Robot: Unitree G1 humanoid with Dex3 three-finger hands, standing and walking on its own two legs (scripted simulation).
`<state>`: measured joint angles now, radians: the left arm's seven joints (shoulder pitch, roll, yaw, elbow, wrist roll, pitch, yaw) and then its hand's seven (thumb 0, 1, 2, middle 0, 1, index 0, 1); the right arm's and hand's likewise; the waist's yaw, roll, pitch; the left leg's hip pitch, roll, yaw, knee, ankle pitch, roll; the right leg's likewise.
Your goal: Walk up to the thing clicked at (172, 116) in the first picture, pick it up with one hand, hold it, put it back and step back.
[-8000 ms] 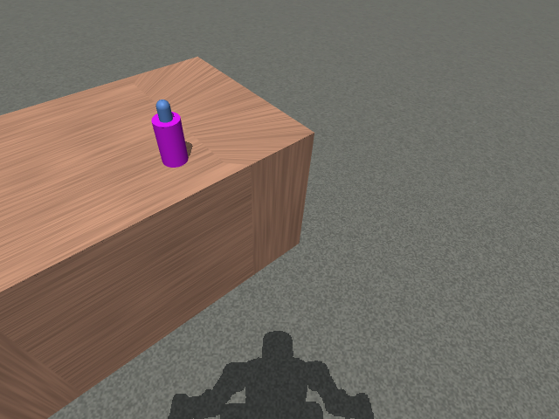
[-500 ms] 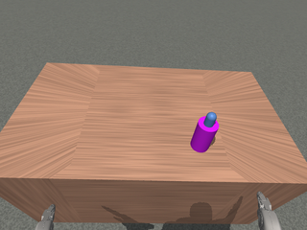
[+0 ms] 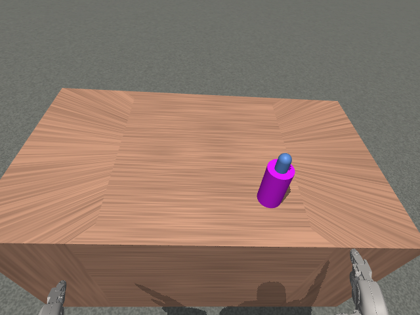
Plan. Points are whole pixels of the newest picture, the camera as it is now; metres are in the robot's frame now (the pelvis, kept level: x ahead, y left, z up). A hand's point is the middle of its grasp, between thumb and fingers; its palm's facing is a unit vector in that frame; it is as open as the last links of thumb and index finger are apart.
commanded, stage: rise first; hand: right
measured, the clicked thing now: (277, 178) +0.50 -0.23 -0.08
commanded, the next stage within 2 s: go down in 0.30 s
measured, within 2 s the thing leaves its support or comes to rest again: neither
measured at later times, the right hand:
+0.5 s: hand (342, 298) +0.17 -0.25 +0.00, palm faces +0.28 +0.91 -0.32, open 17.2 cm
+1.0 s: hand (362, 235) +0.27 -0.32 +0.02, palm faces +0.26 +0.96 -0.06, open 17.6 cm
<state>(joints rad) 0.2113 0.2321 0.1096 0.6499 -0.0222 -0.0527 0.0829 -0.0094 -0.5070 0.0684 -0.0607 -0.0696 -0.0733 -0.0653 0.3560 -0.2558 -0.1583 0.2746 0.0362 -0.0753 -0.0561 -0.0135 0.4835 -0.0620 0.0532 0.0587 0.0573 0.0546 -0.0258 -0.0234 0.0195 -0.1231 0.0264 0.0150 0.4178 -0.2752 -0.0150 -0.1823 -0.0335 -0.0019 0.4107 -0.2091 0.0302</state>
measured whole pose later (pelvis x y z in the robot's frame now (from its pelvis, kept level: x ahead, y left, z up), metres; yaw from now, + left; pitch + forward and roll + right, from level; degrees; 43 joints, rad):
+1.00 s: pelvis -0.03 -0.01 -0.03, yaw +0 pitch +5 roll +1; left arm 0.18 0.22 0.05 0.66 -0.01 -0.14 0.12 -0.01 -0.52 0.03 -0.06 -0.05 -0.07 -0.05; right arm -0.13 -0.44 -0.49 0.68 0.25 -0.36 0.33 -0.02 0.57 -0.05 0.03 0.06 0.04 0.06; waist 0.03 0.03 -0.03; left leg -0.41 0.02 0.02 0.69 -0.36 -0.02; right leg -0.49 -0.04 0.01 0.71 -0.31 0.02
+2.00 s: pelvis -0.02 -0.02 -0.06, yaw +1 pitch +17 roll +3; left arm 0.29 0.27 -0.03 0.41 0.01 -0.16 0.13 -0.01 -0.52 0.06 -0.06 -0.05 -0.06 -0.05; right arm -0.55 -0.79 -0.70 1.13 0.22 -0.35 0.53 -0.02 0.50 -0.04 0.06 0.05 0.06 0.04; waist 0.12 0.04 -0.13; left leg -0.75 0.00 0.03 0.91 -0.45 -0.03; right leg -0.85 -0.06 0.04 0.98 -0.42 0.01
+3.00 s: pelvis -0.01 -0.03 -0.07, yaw +1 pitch +20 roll +5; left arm 0.32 0.28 -0.04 0.32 0.01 -0.11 0.09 -0.01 -0.54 0.06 -0.06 -0.05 -0.06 -0.05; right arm -0.62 -0.88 -0.74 1.17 0.17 -0.29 0.53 -0.02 0.59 -0.05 0.04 0.06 0.05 0.05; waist 0.15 0.03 -0.15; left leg -0.81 -0.01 0.04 0.93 -0.46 -0.04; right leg -0.93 -0.07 0.05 1.04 -0.45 0.01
